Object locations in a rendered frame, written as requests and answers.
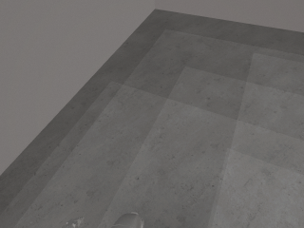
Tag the robot left hand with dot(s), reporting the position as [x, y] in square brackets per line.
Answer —
[74, 222]

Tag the left robot thigh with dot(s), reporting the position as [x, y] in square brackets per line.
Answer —
[129, 220]

